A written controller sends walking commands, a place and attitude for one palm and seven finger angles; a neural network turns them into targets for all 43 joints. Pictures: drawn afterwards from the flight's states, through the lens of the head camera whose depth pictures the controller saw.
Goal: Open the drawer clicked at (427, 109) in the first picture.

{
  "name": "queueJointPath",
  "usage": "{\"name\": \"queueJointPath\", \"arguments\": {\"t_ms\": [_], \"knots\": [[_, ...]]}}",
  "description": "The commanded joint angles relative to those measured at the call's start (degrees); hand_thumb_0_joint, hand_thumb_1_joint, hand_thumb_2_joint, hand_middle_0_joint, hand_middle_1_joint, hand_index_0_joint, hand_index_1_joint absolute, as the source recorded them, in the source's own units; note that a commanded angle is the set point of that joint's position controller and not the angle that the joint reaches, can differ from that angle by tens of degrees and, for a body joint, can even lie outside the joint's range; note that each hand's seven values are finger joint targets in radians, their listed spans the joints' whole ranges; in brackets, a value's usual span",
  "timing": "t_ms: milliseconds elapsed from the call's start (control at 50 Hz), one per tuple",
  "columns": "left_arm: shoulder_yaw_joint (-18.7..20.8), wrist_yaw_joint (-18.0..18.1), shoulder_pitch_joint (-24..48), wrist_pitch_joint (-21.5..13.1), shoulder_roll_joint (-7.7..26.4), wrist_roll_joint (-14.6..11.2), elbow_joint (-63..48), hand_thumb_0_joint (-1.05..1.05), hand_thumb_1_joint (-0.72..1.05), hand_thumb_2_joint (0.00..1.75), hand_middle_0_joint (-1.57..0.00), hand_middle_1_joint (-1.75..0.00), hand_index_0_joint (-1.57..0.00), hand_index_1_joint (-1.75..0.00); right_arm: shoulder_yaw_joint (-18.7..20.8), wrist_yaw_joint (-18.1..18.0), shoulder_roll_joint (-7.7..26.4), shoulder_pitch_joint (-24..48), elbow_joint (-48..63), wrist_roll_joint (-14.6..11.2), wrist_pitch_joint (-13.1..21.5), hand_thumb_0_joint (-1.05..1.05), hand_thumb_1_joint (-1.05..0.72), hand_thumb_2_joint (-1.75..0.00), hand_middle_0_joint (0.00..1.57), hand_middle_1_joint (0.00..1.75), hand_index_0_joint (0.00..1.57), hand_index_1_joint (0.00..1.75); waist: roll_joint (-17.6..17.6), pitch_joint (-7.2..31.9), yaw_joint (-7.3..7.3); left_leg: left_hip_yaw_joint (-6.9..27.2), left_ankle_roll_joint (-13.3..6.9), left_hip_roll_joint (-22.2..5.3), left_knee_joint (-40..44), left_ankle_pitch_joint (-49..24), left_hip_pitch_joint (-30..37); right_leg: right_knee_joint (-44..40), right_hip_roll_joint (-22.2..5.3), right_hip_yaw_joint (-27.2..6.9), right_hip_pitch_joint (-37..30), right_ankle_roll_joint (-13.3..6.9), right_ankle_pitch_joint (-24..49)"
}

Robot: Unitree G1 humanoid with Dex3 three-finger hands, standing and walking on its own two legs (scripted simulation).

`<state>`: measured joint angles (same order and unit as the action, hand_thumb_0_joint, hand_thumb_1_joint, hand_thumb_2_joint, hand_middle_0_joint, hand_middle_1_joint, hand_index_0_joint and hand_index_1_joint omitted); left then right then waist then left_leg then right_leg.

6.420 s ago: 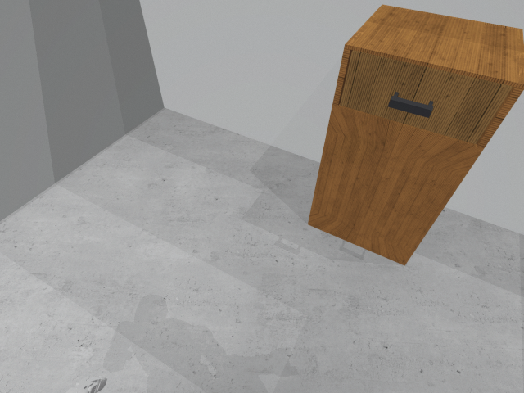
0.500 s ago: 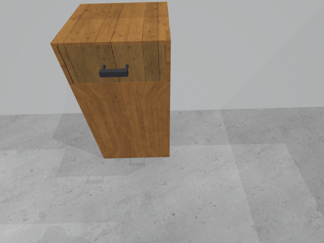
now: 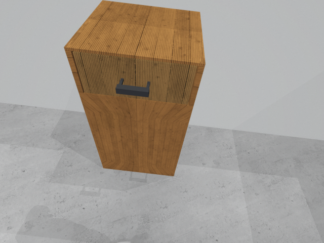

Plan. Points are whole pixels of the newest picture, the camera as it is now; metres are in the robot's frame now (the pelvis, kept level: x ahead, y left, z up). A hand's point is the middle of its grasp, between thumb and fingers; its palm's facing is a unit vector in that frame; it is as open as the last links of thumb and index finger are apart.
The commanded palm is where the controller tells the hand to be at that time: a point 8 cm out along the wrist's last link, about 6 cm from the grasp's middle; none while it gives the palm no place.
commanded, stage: come to a stop and stand still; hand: left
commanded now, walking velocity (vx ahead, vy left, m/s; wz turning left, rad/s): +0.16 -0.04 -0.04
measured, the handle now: (134, 86) +0.61 +0.16 +0.01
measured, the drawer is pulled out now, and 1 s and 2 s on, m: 0.00 0.00 0.00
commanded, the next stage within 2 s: look again from close up in 1.72 s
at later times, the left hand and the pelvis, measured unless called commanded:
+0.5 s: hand (112, 235) +0.16 +0.15 -0.15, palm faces +0.02 -0.97 -0.25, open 7.3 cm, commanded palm none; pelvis +0.07 -0.03 +0.01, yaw +0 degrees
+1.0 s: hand out of the picture +0.02 +0.20 -0.16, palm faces +0.06 -0.98 -0.19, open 7.4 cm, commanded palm none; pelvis +0.03 +0.01 +0.02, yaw -1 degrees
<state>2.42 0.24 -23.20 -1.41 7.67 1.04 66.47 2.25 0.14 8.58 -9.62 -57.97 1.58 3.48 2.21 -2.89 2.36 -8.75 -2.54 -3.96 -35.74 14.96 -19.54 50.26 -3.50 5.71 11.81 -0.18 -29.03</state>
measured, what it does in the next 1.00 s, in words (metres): steps on the spot: right foot, then left foot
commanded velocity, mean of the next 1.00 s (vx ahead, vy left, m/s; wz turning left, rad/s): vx -0.04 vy -0.03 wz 0.00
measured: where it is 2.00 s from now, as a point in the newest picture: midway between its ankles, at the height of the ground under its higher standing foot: outside the picture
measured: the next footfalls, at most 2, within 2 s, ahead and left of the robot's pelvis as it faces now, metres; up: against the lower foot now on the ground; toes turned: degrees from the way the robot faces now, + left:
right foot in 0.34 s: +0.17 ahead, -0.14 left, +0.00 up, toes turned -7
left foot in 0.76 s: +0.05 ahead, +0.07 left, +0.00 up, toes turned +3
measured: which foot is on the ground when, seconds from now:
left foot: down 0.00-0.38, up 0.40-0.74, down 0.76-1.00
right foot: up 0.00-0.32, down 0.34-0.76, up 0.78-1.00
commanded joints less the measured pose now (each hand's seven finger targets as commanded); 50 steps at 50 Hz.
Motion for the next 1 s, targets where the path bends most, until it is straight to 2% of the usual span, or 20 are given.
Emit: {"name": "queueJointPath", "arguments": {"t_ms": [0,40,140,260,300,320,340,360,400,460,500,620,700,720,740,760,780,800,880,980], "knots": [[0.9,-0.21,4.38,-1.26,3.96,0.18,-4.97,0.0,0.9,0.9,-0.2,-0.3,-0.2,-0.3,1.34,-1.76,7.69,-11.37,-1.53,-0.1,-0.04,0.0,-0.9,-0.9,0.2,0.3,0.2,0.3,-9.0,0.03,-4.94,18.73,-6.63,-17.55,21.72,-16.24,13.44,18.43,-3.48,-4.07,20.77,-0.34,5.12],[0.66,-0.38,2.43,-0.43,2.04,0.34,-4.17,0.0,0.9,0.9,-0.2,-0.3,-0.2,-0.3,0.69,-1.9,6.16,-9.76,-1.47,-0.31,0.54,0.0,-0.9,-0.9,0.2,0.3,0.2,0.3,-7.13,-0.48,-2.91,12.44,-5.29,-14.56,22.82,-20.03,9.57,15.19,-3.66,-3.64,16.87,0.56,8.86],[0.19,0.59,1.99,1.55,0.81,0.01,-4.13,0.0,0.9,0.9,-0.2,-0.3,-0.2,-0.3,0.11,-2.48,5.33,-7.69,-1.42,-0.34,0.19,0.0,-0.9,-0.9,0.2,0.3,0.2,0.3,-6.89,1.67,-1.04,5.7,-5.31,-12.38,19.86,-38.55,9.45,1.84,-2.85,-3.44,11.15,2.22,13.46],[0.58,1.41,6.07,2.34,4.95,0.06,-6.87,0.0,0.9,0.9,-0.2,-0.3,-0.2,-0.3,1.35,-2.72,7.34,-7.33,-2.77,-0.41,-2.46,0.0,-0.9,-0.9,0.2,0.3,0.2,0.3,-9.96,-0.55,-1.72,6.67,-4.18,-12.58,13.51,-37.34,10.48,-16.12,-0.9,-1.23,5.11,1.76,15.27],[1.13,1.51,4.87,1.84,7.03,0.3,-7.01,0.0,0.9,0.9,-0.2,-0.3,-0.2,-0.3,1.83,-2.52,7.08,-7.27,-2.67,-0.58,-3.27,0.0,-0.9,-0.9,0.2,0.3,0.2,0.3,-7.29,-0.13,-0.73,4.83,-0.82,-9.2,8.49,-28.84,9.0,-22.8,-2.19,-1.85,1.14,1.43,30.59],[1.57,1.79,4.21,1.33,9.76,0.56,-7.19,0.0,0.9,0.9,-0.2,-0.3,-0.2,-0.3,1.95,-2.32,5.56,-8.7,-2.36,-0.85,-3.59,0.0,-0.9,-0.9,0.2,0.3,0.2,0.3,-0.69,2.64,-1.05,2.93,1.49,-5.25,3.35,-17.53,5.34,-21.92,-7.19,-8.28,-3.26,-0.51,48.83],[2.02,1.93,5.01,1.17,12.69,0.68,-7.57,0.0,0.9,0.9,-0.2,-0.3,-0.2,-0.3,1.98,-1.97,3.46,-10.78,-1.94,-1.25,-4.09,0.0,-0.9,-0.9,0.2,0.3,0.2,0.3,6.56,4.11,-2.02,0.26,3.41,-0.06,-3.56,1.83,0.68,-22.49,-15.83,-14.57,-6.12,-5.36,64.91],[2.18,1.87,3.7,1.21,13.68,0.38,-8.03,0.0,0.9,0.9,-0.2,-0.3,-0.2,-0.3,2.04,-2.09,2.97,-10.82,-1.45,-1.39,-4.88,0.0,-0.9,-0.9,0.2,0.3,0.2,0.3,7.94,6.06,-1.05,1.9,3.93,2.83,-13.57,18.64,0.53,-25.08,-20.62,-15.59,-5.86,-10.43,74.71],[2.52,2.66,6.02,1.25,12.33,0.15,-8.79,0.0,0.9,0.9,-0.2,-0.3,-0.2,-0.3,2.22,-2.27,3.55,-7.88,-1.18,-1.33,-6.16,0.0,-0.9,-0.9,0.2,0.3,0.2,0.3,9.64,7.57,-0.16,8.84,3.9,2.83,-27.12,20.8,-2.4,-27.05,-19.86,-16.53,-3.96,-13.02,67.68],[2.69,3.1,11.96,1.9,11.35,0.14,-11.41,0.0,0.9,0.9,-0.2,-0.3,-0.2,-0.3,2.74,-1.65,4.05,-7.82,-1.25,-1.18,-6.9,0.0,-0.9,-0.9,0.2,0.3,0.2,0.3,3.13,6.81,-1.84,10.66,4.63,2.49,-33.35,13.71,-5.0,-28.35,-16.82,-12.51,-1.65,-11.22,52.37],[2.93,2.99,13.49,1.94,11.59,0.37,-12.57,0.0,0.9,0.9,-0.2,-0.3,-0.2,-0.3,2.79,-1.11,4.28,-7.86,-0.8,-0.83,-7.3,0.0,-0.9,-0.9,0.2,0.3,0.2,0.3,5.81,6.98,-2.1,10.11,5.24,2.61,-31.57,10.77,-4.61,-30.34,-15.44,-11.13,0.01,-9.53,41.78],[3.58,2.42,11.39,2.11,12.9,1.29,-12.28,0.0,0.9,0.9,-0.2,-0.3,-0.2,-0.3,1.94,-0.39,4.3,-5.47,1.23,-0.71,-6.04,0.0,-0.9,-0.9,0.2,0.3,0.2,0.3,8.41,6.95,0.21,7.51,4.71,2.46,-10.93,12.53,-0.66,-34.85,-14.58,-14.97,-1.84,-9.42,19.27],[2.95,1.9,13.51,2.78,12.24,0.66,-11.63,0.0,0.9,0.9,-0.2,-0.3,-0.2,-0.3,0.92,-0.61,3.19,-14.31,-1.62,-0.82,-4.73,0.0,-0.9,-0.9,0.2,0.3,0.2,0.3,7.17,6.75,-3.91,4.31,3.3,4.13,11.17,2.83,15.48,-34.08,-9.19,-11.8,8.18,-4.08,3.81],[2.17,1.68,13.41,3.01,10.12,0.04,-11.5,0.0,0.9,0.9,-0.2,-0.3,-0.2,-0.3,0.91,-0.82,4.92,-15.53,-2.17,-0.63,-4.24,0.0,-0.9,-0.9,0.2,0.3,0.2,0.3,0.24,5.83,-4.38,8.37,2.71,1.4,16.69,4.12,17.54,-28.9,-5.93,-9.26,11.88,-1.71,0.95],[1.4,1.31,12.76,3.22,6.53,-0.66,-11.88,0.0,0.9,0.9,-0.2,-0.3,-0.2,-0.3,1.5,-1.05,8.33,-14.04,-1.27,0.12,-3.75,0.0,-0.9,-0.9,0.2,0.3,0.2,0.3,-13.32,2.24,-4.17,22.74,-0.02,-8.23,25.49,16.34,10.91,-19.41,-0.44,-4.93,15.6,0.97,1.59],[1.02,1.13,13.48,3.4,5.29,-0.47,-12.12,0.0,0.9,0.9,-0.2,-0.3,-0.2,-0.3,1.55,-1.36,11.13,-8.78,1.1,0.24,-3.93,0.0,-0.9,-0.9,0.2,0.3,0.2,0.3,-19.93,-3.28,-3.31,29.51,-2.46,-15.08,32.36,25.03,-0.03,-12.35,1.49,-3.14,14.73,1.51,4.7],[1.32,0.74,13.33,3.24,6.0,-0.26,-11.66,0.0,0.9,0.9,-0.2,-0.3,-0.2,-0.3,0.94,-1.6,11.42,-4.22,2.5,0.6,-3.92,0.0,-0.9,-0.9,0.2,0.3,0.2,0.3,-16.7,-5.84,-1.89,29.76,-4.61,-15.97,34.45,27.53,-8.06,-7.22,0.69,-5.66,10.94,1.19,7.1],[1.61,0.56,12.45,3.76,6.54,0.51,-10.02,0.0,0.9,0.9,-0.2,-0.3,-0.2,-0.3,0.71,-1.92,10.34,-2.16,2.15,0.52,-3.4,0.0,-0.9,-0.9,0.2,0.3,0.2,0.3,-18.42,-6.4,-1.46,26.9,-2.87,-13.24,34.48,24.06,-7.04,-3.93,0.9,-7.42,11.06,1.41,8.35],[1.58,-0.52,8.31,2.47,6.69,0.53,-6.86,0.0,0.9,0.9,-0.2,-0.3,-0.2,-0.3,0.18,-2.86,8.5,-7.85,0.13,-0.05,-2.26,0.0,-0.9,-0.9,0.2,0.3,0.2,0.3,-9.31,-4.88,-2.15,18.76,-2.07,-9.69,28.53,5.83,9.99,2.54,2.19,-7.01,20.14,2.0,12.43],[1.36,-0.51,9.81,2.77,6.28,0.27,-7.42,0.0,0.9,0.9,-0.2,-0.3,-0.2,-0.3,0.63,-3.95,8.49,-15.25,-2.81,0.08,-2.12,0.0,-0.9,-0.9,0.2,0.3,0.2,0.3,-9.53,-1.31,-4.65,17.66,-5.3,-13.4,22.08,-23.91,20.5,0.97,0.93,-6.48,21.31,3.08,8.53]]}}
